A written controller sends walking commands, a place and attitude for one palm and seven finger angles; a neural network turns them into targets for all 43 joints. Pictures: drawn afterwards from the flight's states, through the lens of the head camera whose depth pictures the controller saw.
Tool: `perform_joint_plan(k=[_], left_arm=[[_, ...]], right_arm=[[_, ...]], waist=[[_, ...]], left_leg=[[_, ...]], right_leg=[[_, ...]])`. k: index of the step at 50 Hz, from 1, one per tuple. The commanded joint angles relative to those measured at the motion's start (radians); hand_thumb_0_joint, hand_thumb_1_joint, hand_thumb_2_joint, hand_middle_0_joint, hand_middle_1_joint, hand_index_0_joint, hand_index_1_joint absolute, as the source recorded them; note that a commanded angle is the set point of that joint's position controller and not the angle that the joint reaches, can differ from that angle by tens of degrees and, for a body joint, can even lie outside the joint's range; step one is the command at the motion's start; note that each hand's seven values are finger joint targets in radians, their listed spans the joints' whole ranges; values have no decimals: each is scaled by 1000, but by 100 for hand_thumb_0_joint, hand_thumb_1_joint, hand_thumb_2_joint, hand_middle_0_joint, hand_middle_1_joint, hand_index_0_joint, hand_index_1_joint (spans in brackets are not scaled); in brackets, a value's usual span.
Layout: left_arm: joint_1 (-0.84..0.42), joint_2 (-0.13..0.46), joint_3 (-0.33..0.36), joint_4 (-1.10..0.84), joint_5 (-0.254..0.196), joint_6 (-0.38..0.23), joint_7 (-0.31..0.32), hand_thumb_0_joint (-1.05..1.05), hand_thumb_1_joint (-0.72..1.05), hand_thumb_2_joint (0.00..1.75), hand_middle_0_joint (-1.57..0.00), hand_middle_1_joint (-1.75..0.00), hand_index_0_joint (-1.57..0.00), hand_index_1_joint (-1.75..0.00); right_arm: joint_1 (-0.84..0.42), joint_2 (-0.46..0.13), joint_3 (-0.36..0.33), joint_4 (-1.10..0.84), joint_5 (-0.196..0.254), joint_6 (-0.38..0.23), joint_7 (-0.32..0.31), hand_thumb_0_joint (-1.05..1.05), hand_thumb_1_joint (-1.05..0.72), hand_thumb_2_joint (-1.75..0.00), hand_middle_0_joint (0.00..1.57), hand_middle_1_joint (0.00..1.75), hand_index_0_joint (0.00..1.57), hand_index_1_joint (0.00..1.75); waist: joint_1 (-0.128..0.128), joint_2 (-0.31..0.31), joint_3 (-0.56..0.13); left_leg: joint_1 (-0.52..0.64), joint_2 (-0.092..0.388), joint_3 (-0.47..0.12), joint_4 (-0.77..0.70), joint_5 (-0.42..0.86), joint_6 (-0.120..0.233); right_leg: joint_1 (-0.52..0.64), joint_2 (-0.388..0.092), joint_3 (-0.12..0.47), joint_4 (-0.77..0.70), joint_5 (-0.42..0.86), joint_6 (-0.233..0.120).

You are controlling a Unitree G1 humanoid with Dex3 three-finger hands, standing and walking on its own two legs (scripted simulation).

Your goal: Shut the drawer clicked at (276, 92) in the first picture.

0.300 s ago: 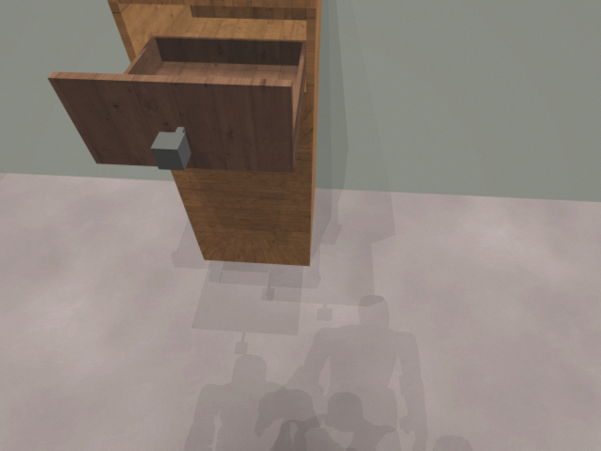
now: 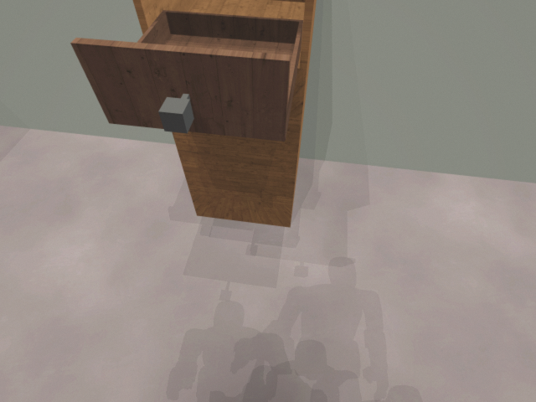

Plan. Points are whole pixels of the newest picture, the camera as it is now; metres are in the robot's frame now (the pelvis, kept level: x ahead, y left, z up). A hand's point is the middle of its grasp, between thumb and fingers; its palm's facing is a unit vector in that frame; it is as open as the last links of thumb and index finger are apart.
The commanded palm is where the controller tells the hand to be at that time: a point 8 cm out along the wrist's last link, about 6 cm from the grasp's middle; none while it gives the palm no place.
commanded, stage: turn or walk to find it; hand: left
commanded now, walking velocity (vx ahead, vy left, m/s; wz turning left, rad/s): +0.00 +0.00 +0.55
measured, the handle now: (180, 108) +0.58 +0.19 +0.10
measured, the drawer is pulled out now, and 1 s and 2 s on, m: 0.30 0.30 0.30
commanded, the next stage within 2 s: stand and wait in 0.14 s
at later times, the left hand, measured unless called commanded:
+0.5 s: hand out of the picture +0.02 +0.22 -0.17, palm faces +0.16 -0.95 -0.28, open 7.4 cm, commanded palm none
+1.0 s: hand out of the picture +0.05 +0.17 -0.17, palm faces +0.17 -0.96 -0.22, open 7.4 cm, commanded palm none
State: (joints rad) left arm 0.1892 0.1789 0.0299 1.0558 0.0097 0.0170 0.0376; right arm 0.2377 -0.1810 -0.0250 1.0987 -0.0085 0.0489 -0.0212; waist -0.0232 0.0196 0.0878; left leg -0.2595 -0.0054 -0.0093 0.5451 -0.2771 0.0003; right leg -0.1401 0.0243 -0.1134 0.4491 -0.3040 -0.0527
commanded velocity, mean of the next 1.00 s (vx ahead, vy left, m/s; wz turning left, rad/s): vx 0.00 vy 0.00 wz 0.06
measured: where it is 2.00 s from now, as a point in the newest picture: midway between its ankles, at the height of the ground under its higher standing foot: outside the picture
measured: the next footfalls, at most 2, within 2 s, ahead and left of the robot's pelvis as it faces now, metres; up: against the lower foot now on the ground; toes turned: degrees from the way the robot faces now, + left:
right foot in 0.48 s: +0.05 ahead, -0.13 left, +0.00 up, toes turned +10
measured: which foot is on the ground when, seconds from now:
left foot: down 0.00-1.00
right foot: down 0.00-0.16, up 0.18-0.46, down 0.48-1.00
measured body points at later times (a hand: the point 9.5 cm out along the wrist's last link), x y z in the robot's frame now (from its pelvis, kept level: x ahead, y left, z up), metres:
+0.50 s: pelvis +0.01 +0.00 +0.00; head +0.06 +0.01 +0.44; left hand +0.02 +0.27 -0.15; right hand +0.10 -0.22 -0.16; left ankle +0.00 +0.13 -0.74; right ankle +0.01 -0.13 -0.74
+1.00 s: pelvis +0.05 -0.02 +0.00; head +0.07 -0.01 +0.45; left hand +0.05 +0.22 -0.15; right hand +0.09 -0.25 -0.15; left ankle +0.00 +0.13 -0.74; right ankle +0.01 -0.13 -0.74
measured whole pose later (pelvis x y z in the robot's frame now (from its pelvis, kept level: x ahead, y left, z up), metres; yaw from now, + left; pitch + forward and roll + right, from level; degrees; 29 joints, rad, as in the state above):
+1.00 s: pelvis +0.05 -0.02 +0.00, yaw +9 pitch +0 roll +0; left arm 0.20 0.18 0.02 1.09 0.00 0.00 0.03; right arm 0.22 -0.18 -0.02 1.11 -0.01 0.02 -0.03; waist -0.01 0.00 0.06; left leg -0.17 0.05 -0.02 0.41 -0.25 -0.05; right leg -0.11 0.01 0.01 0.40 -0.30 -0.01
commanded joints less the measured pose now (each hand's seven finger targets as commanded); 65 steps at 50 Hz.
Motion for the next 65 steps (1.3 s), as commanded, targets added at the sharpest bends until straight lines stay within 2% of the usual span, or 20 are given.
perform_joint_plan(k=[1,4,6,7,8,9,10,11,14,19,21,22,24,25,26,27,30,33,41,65], left_arm=[[34,197,54,-70,14,-4,13,0,90,90,-20,-30,-20,-30],[1,218,62,-94,13,-8,5,0,90,90,-20,-30,-20,-30],[-17,212,60,-110,0,-2,-5,0,90,90,-20,-30,-20,-30],[17,145,53,-137,-11,9,-11,0,90,90,-20,-30,-20,-30],[-36,140,43,-163,-3,17,-8,0,90,90,-20,-30,-20,-30],[-34,153,46,-165,0,22,-11,0,90,90,-20,-30,-20,-30],[-42,148,49,-162,8,25,-12,0,90,90,-20,-30,-20,-30],[-31,144,51,-146,12,24,-16,0,90,90,-20,-30,-20,-30],[-3,121,37,-129,10,19,-24,0,90,90,-20,-30,-20,-30],[11,103,13,-116,7,7,-24,0,90,90,-20,-30,-20,-30],[50,111,13,-97,5,1,-23,0,90,90,-20,-30,-20,-30],[84,125,14,-81,7,-5,-19,0,90,90,-20,-30,-20,-30],[82,210,20,-66,11,-26,-10,0,90,90,-20,-30,-20,-30],[42,235,20,-70,9,-27,-11,0,90,90,-20,-30,-20,-30],[14,236,10,-70,10,-22,-15,0,90,90,-20,-30,-20,-30],[16,203,11,-62,6,-29,-12,0,90,90,-20,-30,-20,-30],[49,171,6,-36,-3,-34,-2,0,90,90,-20,-30,-20,-30],[65,156,8,-20,-5,-33,0,0,90,90,-20,-30,-20,-30],[80,143,9,-1,-6,-33,-1,0,90,90,-20,-30,-20,-30],[76,137,15,2,-6,-28,-5,0,90,90,-20,-30,-20,-30]], right_arm=[[-12,-106,-47,-97,-1,-2,-3,0,-90,-90,20,30,20,30],[3,-87,-40,-112,1,-2,9,0,-90,-90,20,30,20,30],[116,-113,-42,-90,-9,-11,11,0,-90,-90,20,30,20,30],[158,-213,-61,-94,-23,-21,5,0,-90,-90,20,30,20,30],[166,-255,-72,-93,-21,-16,-8,0,-90,-90,20,30,20,30],[130,-264,-69,-107,-26,-18,-9,0,-90,-90,20,30,20,30],[94,-231,-64,-129,-25,-25,-8,0,-90,-90,20,30,20,30],[47,-224,-60,-142,-26,-31,-13,0,-90,-90,20,30,20,30],[7,-196,-50,-147,-22,-42,-19,0,-90,-90,20,30,20,30],[28,-191,-51,-128,-20,-40,-16,0,-90,-90,20,30,20,30],[21,-180,-48,-122,-13,-40,-13,0,-90,-90,20,30,20,30],[11,-166,-45,-124,-7,-40,-10,0,-90,-90,20,30,20,30],[5,-98,-30,-139,8,-37,-1,0,-90,-90,20,30,20,30],[23,-90,-26,-132,5,-34,6,0,-90,-90,20,30,20,30],[43,-89,-25,-114,2,-34,13,0,-90,-90,20,30,20,30],[24,-95,-26,-104,-4,-37,7,0,-90,-90,20,30,20,30],[10,-127,-29,-86,4,-44,-3,0,-90,-90,20,30,20,30],[14,-123,-24,-63,2,-45,-9,0,-90,-90,20,30,20,30],[23,-105,-19,-29,-1,-46,-16,0,-90,-90,20,30,20,30],[75,-99,-11,-11,-2,-50,-24,0,-90,-90,20,30,20,30]], waist=[[24,-168,-37],[-3,-125,-36],[-55,1,-62],[-52,292,-74],[-59,275,-66],[-45,185,-70],[-23,104,-62],[-2,118,-61],[20,72,-75],[0,132,-136],[17,130,-132],[37,70,-133],[12,-154,-112],[-6,-147,-87],[-25,-78,-86],[-14,-135,-106],[2,-130,-117],[2,-61,-111],[9,-16,-85],[14,-29,-48]], left_leg=[[-153,60,10,342,-260,-11],[-97,82,46,156,-192,-20],[90,84,8,-84,161,9],[152,305,-370,-202,432,131],[118,413,-496,-274,492,235],[40,407,-429,-285,244,247],[-21,360,-426,-312,58,216],[-11,322,-394,-319,0,187],[47,250,-267,-295,113,159],[102,214,-171,-243,236,138],[53,189,-141,-213,246,105],[20,154,-121,-165,208,75],[-20,38,-20,-60,3,-8],[25,22,-8,-56,-12,-15],[108,19,-12,-81,43,-11],[120,42,-19,-80,170,-5],[135,86,-30,-98,314,0],[148,99,-33,-114,339,-2],[149,103,-25,-133,308,-7],[131,109,-26,-170,303,-4]], right_leg=[[50,-406,215,-127,491,-176],[52,-379,111,-21,615,-126],[-78,-290,9,194,474,-17],[-287,-130,-45,427,3,83],[-353,-68,69,585,-339,87],[-308,-99,156,640,-299,66],[-310,-97,155,660,-238,64],[-342,-96,160,672,-176,72],[-335,-84,140,566,-110,85],[-191,-50,76,250,-129,83],[-87,-40,68,94,-6,79],[-12,-52,91,-24,87,76],[-29,-251,329,-155,166,2],[-86,-301,339,-164,193,-36],[-156,-272,301,-132,124,-28],[-126,-185,256,-87,257,2],[-46,-148,196,-51,431,29],[-28,-139,190,-57,411,30],[-2,-130,189,-92,391,25],[14,-118,170,-112,356,23]])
